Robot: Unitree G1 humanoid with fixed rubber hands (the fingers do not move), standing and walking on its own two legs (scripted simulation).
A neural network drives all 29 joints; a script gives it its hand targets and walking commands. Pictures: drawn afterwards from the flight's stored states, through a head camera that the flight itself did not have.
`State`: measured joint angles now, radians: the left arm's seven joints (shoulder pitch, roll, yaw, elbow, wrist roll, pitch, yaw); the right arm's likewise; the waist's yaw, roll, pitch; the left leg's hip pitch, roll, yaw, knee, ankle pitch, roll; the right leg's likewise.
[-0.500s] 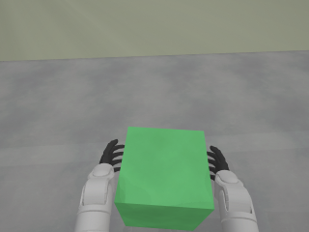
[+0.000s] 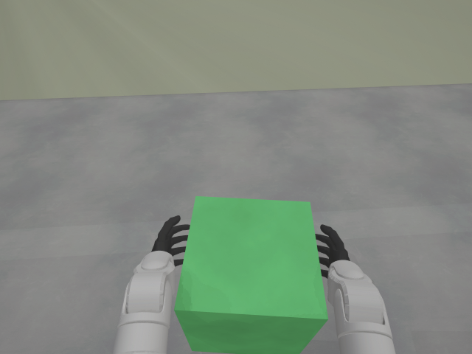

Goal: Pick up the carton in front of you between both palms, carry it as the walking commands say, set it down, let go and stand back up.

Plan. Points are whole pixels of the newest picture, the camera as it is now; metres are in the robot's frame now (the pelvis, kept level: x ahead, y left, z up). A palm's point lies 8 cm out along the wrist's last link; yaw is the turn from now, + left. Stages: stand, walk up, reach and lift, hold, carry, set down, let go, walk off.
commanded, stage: carry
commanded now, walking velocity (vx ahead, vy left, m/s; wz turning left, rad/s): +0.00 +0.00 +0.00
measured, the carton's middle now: (248, 280) +0.30 +0.00 -0.04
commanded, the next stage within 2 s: hold in 0.76 s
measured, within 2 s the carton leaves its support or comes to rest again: neither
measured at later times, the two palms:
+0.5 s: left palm (163, 263) +0.28 +0.14 +0.05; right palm (341, 273) +0.27 -0.15 +0.04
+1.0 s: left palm (165, 271) +0.27 +0.14 +0.05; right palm (351, 290) +0.24 -0.16 +0.04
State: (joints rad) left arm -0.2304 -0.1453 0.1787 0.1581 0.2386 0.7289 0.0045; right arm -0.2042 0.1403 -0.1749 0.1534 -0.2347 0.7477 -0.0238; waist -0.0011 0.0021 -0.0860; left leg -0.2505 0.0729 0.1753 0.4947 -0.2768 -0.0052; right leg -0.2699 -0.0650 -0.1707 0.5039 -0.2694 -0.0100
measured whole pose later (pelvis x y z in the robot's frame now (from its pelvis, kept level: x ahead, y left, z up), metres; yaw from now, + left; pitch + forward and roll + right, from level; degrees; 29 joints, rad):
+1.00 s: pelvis -0.03 +0.00 +0.01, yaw -2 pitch -6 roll +0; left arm -0.24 -0.15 0.18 0.18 0.26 0.72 -0.01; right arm -0.20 0.14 -0.18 0.15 -0.25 0.74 -0.02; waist 0.01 0.02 0.06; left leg -0.07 0.02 -0.01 0.38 -0.21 -0.02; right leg -0.09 0.00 -0.03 0.38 -0.17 -0.01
